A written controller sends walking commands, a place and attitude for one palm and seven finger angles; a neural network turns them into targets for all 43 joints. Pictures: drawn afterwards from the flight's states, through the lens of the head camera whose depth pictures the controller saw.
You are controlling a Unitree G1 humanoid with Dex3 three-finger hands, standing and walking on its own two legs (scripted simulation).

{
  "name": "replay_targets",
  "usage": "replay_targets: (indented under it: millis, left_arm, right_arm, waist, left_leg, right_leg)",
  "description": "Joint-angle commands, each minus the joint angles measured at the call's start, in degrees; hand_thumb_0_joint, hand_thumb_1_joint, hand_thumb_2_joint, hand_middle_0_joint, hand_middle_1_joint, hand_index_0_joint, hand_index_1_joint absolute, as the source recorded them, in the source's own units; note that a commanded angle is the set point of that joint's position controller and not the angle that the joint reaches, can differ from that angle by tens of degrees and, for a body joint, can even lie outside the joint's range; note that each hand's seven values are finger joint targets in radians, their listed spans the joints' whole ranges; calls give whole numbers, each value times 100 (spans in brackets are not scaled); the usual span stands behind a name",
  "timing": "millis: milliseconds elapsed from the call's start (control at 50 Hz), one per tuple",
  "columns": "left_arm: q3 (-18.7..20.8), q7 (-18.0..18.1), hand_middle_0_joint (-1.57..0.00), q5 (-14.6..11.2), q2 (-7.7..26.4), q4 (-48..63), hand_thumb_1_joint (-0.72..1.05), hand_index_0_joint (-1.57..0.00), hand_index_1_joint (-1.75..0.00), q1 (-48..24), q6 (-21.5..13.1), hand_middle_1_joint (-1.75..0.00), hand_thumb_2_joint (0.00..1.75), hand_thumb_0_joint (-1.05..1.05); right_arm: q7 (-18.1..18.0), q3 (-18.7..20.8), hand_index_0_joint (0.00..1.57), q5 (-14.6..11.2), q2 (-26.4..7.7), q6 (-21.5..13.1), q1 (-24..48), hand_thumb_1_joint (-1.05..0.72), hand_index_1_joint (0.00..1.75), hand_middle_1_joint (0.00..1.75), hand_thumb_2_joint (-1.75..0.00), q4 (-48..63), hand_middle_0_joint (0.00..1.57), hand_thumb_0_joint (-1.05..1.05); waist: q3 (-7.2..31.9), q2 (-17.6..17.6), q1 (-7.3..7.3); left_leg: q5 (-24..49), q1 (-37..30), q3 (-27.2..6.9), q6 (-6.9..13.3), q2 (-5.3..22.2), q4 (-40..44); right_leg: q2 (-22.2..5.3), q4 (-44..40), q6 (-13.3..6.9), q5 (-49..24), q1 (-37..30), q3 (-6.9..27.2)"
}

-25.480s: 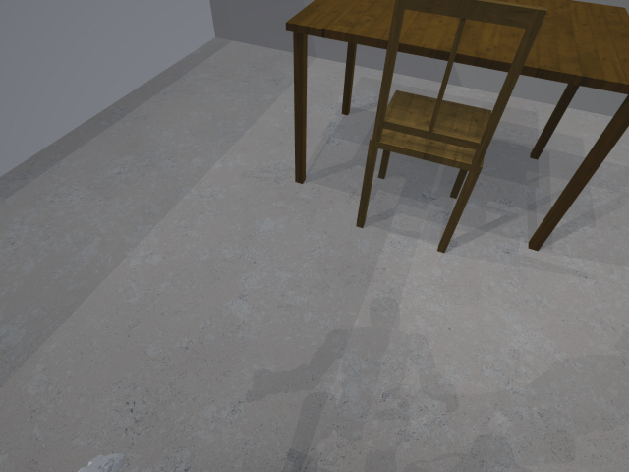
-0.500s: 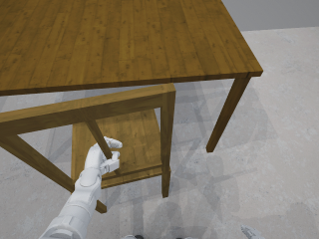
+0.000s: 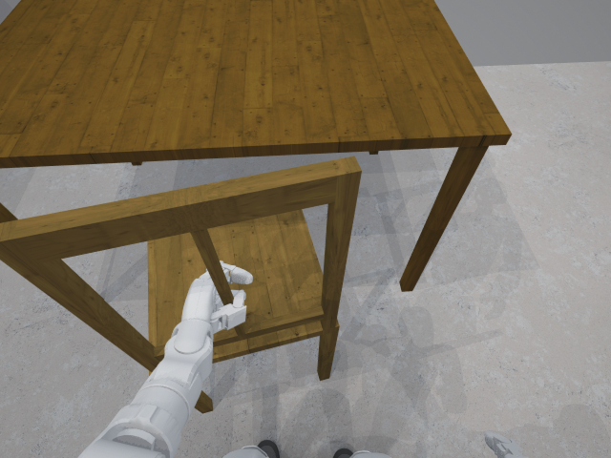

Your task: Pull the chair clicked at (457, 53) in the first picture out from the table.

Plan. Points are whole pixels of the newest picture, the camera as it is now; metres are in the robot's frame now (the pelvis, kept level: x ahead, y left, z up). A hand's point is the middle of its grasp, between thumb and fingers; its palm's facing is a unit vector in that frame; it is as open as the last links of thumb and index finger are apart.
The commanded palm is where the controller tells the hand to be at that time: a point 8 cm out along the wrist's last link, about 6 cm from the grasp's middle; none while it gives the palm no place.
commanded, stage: step backward, pulling the chair out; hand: left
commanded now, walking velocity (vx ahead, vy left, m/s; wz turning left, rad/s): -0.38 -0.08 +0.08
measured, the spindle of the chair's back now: (224, 290) +0.36 +0.13 -0.05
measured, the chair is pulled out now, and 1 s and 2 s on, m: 0.15 0.15 0.16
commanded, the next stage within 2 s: stop walking, hand still on the chair in 1.56 s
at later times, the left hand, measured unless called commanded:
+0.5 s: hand (241, 308) +0.33 +0.10 -0.06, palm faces +0.01 -0.99 -0.16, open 4.9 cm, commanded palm +0.33 +0.15 -0.06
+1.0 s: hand (241, 308) +0.33 +0.10 -0.06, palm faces +0.01 -0.99 -0.17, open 5.0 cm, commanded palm +0.32 +0.15 -0.06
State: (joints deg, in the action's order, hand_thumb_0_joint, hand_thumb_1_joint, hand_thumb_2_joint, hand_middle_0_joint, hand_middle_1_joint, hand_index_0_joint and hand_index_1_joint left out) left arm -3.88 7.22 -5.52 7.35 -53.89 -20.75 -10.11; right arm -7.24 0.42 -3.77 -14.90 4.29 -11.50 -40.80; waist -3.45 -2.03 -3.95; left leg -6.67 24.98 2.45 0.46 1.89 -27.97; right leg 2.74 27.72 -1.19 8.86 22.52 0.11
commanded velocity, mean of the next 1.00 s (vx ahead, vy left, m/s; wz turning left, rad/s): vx -0.38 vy -0.01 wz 0.08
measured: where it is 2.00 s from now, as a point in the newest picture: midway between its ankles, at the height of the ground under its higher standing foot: outside the picture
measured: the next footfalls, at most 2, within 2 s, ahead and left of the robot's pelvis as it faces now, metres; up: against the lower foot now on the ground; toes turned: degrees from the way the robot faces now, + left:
left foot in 1.58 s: +0.05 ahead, +0.12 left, +0.00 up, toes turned +2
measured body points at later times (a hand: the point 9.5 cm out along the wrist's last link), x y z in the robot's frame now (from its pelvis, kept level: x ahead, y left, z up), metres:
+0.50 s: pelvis +0.00 -0.01 +0.00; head +0.06 -0.03 +0.44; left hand +0.33 +0.15 -0.05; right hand +0.12 -0.28 -0.13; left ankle +0.08 +0.11 -0.73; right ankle +0.06 -0.10 -0.73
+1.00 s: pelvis +0.00 -0.02 +0.00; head +0.06 -0.03 +0.44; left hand +0.33 +0.15 -0.05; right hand +0.11 -0.27 -0.14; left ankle +0.08 +0.11 -0.73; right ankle +0.06 -0.10 -0.73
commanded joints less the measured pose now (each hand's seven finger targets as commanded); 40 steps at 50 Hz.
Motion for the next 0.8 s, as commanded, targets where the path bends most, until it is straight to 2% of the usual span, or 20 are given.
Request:
replay_targets:
  millis: [0, 60, 80, 100, 120, 180, 200, 280, 300, 340, 360, 400, 480, 500, 580, 620, 660, 700, 720, 780]
  left_arm:
    - [143, 45, -50, 226, 876, 1163, 90, -50, -145, -1771, -277, -145, 90, 0]
    - [45, -1, -50, 216, 713, 1229, 90, -50, -145, -1848, -287, -145, 90, 0]
    - [46, -10, -50, 216, 702, 1196, 90, -50, -145, -1848, -288, -145, 90, 0]
    - [158, 9, -50, 232, 851, 1179, 90, -50, -145, -1859, -278, -145, 90, 0]
    - [127, 5, -50, 237, 794, 1173, 90, -50, -145, -1838, -274, -145, 90, 0]
    - [127, -3, -50, 235, 827, 1181, 90, -50, -145, -1958, -292, -145, 90, 0]
    - [241, 24, -50, 256, 965, 1076, 90, -50, -145, -1877, -278, -145, 90, 0]
    - [200, 39, -50, 265, 939, 1068, 90, -50, -145, -1984, -301, -145, 90, 0]
    - [283, 64, -50, 275, 1057, 1010, 90, -50, -145, -1963, -290, -145, 90, 0]
    - [224, 67, -50, 277, 1011, 1014, 90, -50, -145, -2013, -287, -145, 90, 0]
    - [227, 69, -50, 273, 1019, 1035, 90, -50, -145, -2057, -284, -145, 90, 0]
    - [250, 79, -50, 252, 1070, 986, 90, -50, -145, -2040, -250, -145, 90, 0]
    - [110, 61, -50, 228, 915, 1051, 90, -50, -145, -2048, -241, -145, 90, 0]
    - [199, 77, -50, 231, 1020, 1008, 90, -50, -145, -1982, -218, -145, 90, 0]
    - [36, 35, -50, 207, 798, 1161, 90, -50, -145, -1998, -230, -145, 90, 0]
    - [68, 35, -50, 186, 822, 1169, 90, -50, -145, -1902, -192, -145, 90, 0]
    - [5, 6, -50, 170, 716, 1229, 90, -50, -145, -1958, -193, -145, 90, 0]
    - [150, 16, -50, 186, 869, 1216, 90, -50, -145, -1902, -184, -145, 90, 0]
    - [102, 6, -50, 181, 807, 1259, 90, -50, -145, -1892, -182, -145, 90, 0]
    - [99, -14, -50, 179, 774, 1277, 90, -50, -145, -1868, -195, -145, 90, 0]
  right_arm:
    - [-75, 255, 20, 105, -762, -235, 132, -90, 30, 30, -90, 593, 20, 0]
    - [-63, 233, 20, 123, -659, -256, 183, -90, 30, 30, -90, 607, 20, 0]
    - [-60, 224, 20, 122, -644, -264, 179, -90, 30, 30, -90, 595, 20, 0]
    - [-81, 258, 20, 156, -689, -272, 147, -90, 30, 30, -90, 562, 20, 0]
    - [-72, 251, 20, 148, -652, -280, 158, -90, 30, 30, -90, 550, 20, 0]
    - [-59, 229, 20, 129, -593, -323, 160, -90, 30, 30, -90, 531, 20, 0]
    - [-72, 262, 20, 143, -636, -332, 132, -90, 30, 30, -90, 492, 20, 0]
    - [-42, 249, 20, 107, -566, -378, 132, -90, 30, 30, -90, 437, 20, 0]
    - [-54, 281, 20, 104, -617, -386, 121, -90, 30, 30, -90, 414, 20, 0]
    - [-46, 265, 20, 97, -613, -372, 146, -90, 30, 30, -90, 407, 20, 0]
    - [-48, 252, 20, 95, -598, -365, 162, -90, 30, 30, -90, 410, 20, 0]
    - [-64, 262, 20, 84, -639, -347, 179, -90, 30, 30, -90, 428, 20, 0]
    - [-69, 228, 20, 53, -623, -331, 223, -90, 30, 30, -90, 485, 20, 0]
    - [-85, 261, 20, 56, -688, -331, 201, -90, 30, 30, -90, 464, 20, 0]
    - [-87, 226, 20, 51, -657, -333, 213, -90, 30, 30, -90, 532, 20, 0]
    - [-93, 247, 20, 79, -686, -323, 208, -90, 30, 30, -90, 552, 20, 0]
    - [-85, 224, 20, 84, -654, -322, 231, -90, 30, 30, -90, 596, 20, 0]
    - [-98, 264, 20, 119, -698, -326, 217, -90, 30, 30, -90, 604, 20, 0]
    - [-82, 255, 20, 122, -675, -327, 227, -90, 30, 30, -90, 622, 20, 0]
    - [-63, 238, 20, 133, -623, -350, 245, -90, 30, 30, -90, 644, 20, 0]
  waist:
    - [2079, -530, 124]
    - [2099, -353, 129]
    - [2092, -279, 121]
    - [2079, -256, 115]
    - [2080, -216, 122]
    - [2095, 53, 102]
    - [2062, 82, 98]
    - [2220, 351, 73]
    - [2230, 264, 79]
    - [2170, 152, 82]
    - [2190, 259, 85]
    - [2077, 227, 104]
    - [2018, 178, 125]
    - [1991, 124, 139]
    - [2121, -115, 160]
    - [2086, -381, 182]
    - [2063, -335, 188]
    - [2021, -406, 198]
    - [2017, -468, 205]
    - [1987, -234, 199]
  left_leg:
    - [-173, -1429, -855, 168, 716, 636]
    - [-197, -1346, -803, 191, 775, 548]
    - [-222, -1346, -773, 175, 751, 498]
    - [-215, -1321, -766, 171, 752, 477]
    - [-167, -1329, -698, 156, 728, 390]
    - [-140, -1392, -492, 61, 547, 72]
    - [-135, -1450, -459, 32, 501, -9]
    - [57, -1564, -298, -38, 338, -289]
    - [137, -1578, -300, -49, 320, -320]
    - [258, -1571, -317, -50, 333, -297]
    - [254, -1560, -327, -42, 329, -287]
    - [181, -1491, -387, -34, 319, -245]
    - [146, -1472, -450, -8, 348, -125]
    - [161, -1497, -521, 12, 380, -62]
    - [334, -1503, -690, 79, 545, 172]
    - [274, -1435, -842, 149, 717, 390]
    - [116, -1282, -880, 188, 781, 438]
    - [-105, -1175, -894, 192, 808, 487]
    - [-208, -1102, -882, 188, 822, 477]
    - [-373, -1055, -810, 168, 776, 336]
  right_leg:
    - [-238, -148, 133, 576, -221, 141]
    - [-287, -61, 120, 520, -238, 191]
    - [-298, -106, 117, 486, -212, 211]
    - [-310, -124, 119, 493, -254, 216]
    - [-362, -167, 127, 392, -232, 252]
    - [-537, -462, 134, 291, -121, 398]
    - [-601, -569, 114, 268, -103, 457]
    - [-839, -731, 128, -8, -156, 607]
    - [-878, -724, 105, -123, -205, 628]
    - [-899, -682, 142, -253, -201, 599]
    - [-891, -694, 182, -223, -226, 593]
    - [-901, -753, 174, -52, -241, 596]
    - [-864, -757, 180, 163, -238, 541]
    - [-810, -747, 179, 205, -246, 511]
    - [-591, -464, 176, 165, -339, 353]
    - [-461, -232, 165, 296, -391, 265]
    - [-402, -110, 137, 416, -445, 255]
    - [-400, -88, 107, 546, -491, 269]
    - [-425, -51, 94, 589, -506, 281]
    - [-500, -178, 67, 614, -460, 400]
